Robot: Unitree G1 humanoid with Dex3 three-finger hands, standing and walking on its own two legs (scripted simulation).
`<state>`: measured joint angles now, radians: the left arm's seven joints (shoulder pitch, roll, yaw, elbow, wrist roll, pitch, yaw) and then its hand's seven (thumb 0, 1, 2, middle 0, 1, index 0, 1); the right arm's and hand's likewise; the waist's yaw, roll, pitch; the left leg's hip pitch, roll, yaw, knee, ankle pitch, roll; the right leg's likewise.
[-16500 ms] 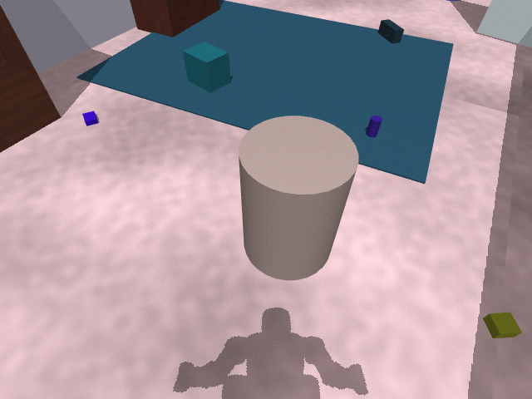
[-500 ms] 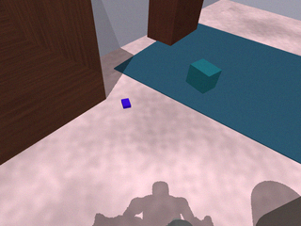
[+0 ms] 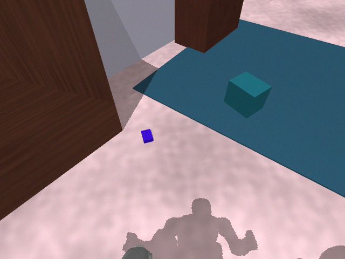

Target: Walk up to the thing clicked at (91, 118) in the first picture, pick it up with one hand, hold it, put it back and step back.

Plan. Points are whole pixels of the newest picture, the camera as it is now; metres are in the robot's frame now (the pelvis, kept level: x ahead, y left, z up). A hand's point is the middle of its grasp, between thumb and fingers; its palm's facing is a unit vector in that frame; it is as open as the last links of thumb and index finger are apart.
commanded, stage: walk up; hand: left
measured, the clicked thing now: (147, 136) +1.04 +0.22 -0.76
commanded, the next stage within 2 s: none
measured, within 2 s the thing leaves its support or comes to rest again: neither
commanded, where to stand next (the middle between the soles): +0.68 +0.00 m, yaw +2 degrees
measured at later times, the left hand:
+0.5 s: hand (73, 211) +0.28 +0.30 -0.14, palm faces -0.09 -0.93 -0.35, open 7.4 cm
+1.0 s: hand (102, 164) +0.43 +0.25 -0.13, palm faces +0.01 -0.92 -0.38, open 7.4 cm
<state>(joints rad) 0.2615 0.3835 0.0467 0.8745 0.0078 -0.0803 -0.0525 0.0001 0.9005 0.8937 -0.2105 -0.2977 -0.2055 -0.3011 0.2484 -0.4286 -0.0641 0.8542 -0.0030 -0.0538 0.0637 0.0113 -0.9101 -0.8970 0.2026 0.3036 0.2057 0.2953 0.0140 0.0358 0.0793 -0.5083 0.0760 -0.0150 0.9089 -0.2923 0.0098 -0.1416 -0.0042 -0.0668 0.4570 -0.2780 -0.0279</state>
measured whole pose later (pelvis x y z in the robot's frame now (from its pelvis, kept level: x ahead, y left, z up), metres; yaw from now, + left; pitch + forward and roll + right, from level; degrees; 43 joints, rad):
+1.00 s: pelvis +0.39 -0.02 +0.00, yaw +1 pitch -3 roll -1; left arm 0.33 0.39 0.05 0.84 0.02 -0.09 -0.04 0.00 0.90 0.89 -0.21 -0.30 -0.21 -0.30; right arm 0.27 -0.42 -0.06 0.87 -0.01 -0.02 0.07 0.01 -0.91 -0.90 0.20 0.30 0.20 0.30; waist 0.03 0.04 0.08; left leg -0.50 0.06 -0.03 0.73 -0.19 0.00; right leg -0.10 0.01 -0.12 0.44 -0.30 -0.03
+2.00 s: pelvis +0.59 -0.02 -0.01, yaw +3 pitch -3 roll +1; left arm 0.20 0.39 0.02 0.93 0.00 -0.02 0.00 0.00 0.90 0.89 -0.21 -0.30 -0.20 -0.30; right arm 0.23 -0.38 -0.04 0.99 -0.02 0.00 0.02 0.01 -0.91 -0.90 0.20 0.30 0.21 0.30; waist 0.01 -0.03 0.09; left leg -0.30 0.01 0.01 0.61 -0.26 -0.01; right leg -0.32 -0.06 -0.05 0.65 -0.30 0.00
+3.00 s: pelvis +0.63 -0.01 +0.01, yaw +2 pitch -2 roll +0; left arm 0.09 0.34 0.01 1.16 0.01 -0.02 0.00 0.00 0.90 0.89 -0.21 -0.30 -0.20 -0.30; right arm 0.11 -0.35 -0.01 1.16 -0.01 0.00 0.02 0.01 -0.91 -0.90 0.20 0.30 0.21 0.30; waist -0.01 0.00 0.04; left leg -0.12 0.01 0.02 0.33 -0.17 -0.01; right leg -0.12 -0.04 -0.04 0.32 -0.16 0.02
